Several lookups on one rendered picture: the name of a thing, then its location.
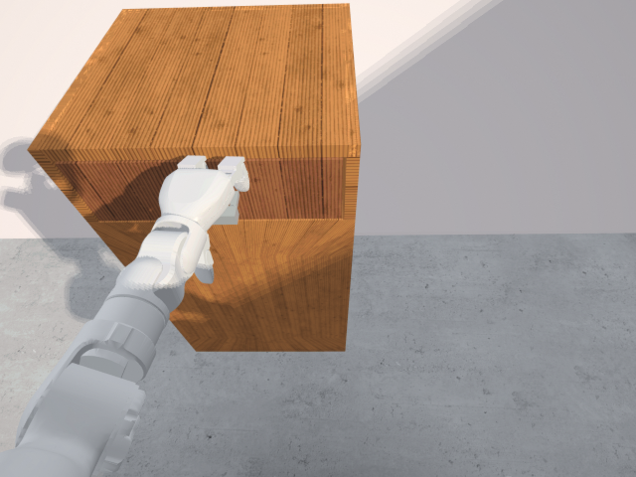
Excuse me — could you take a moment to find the left robot forearm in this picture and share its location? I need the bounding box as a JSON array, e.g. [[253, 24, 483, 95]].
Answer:
[[15, 215, 207, 447]]

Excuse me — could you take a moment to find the handle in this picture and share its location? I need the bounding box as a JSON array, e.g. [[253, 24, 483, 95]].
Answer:
[[213, 191, 239, 225]]

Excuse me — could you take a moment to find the left robot upper arm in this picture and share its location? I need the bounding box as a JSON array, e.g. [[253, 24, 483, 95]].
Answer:
[[0, 363, 146, 477]]

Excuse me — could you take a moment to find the cabinet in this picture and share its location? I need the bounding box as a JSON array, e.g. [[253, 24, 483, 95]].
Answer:
[[27, 3, 361, 352]]

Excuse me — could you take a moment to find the drawer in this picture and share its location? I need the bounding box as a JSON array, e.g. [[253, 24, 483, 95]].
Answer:
[[55, 157, 343, 221]]

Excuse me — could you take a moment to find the left robot hand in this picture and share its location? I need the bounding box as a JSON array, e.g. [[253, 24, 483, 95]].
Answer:
[[159, 155, 249, 284]]

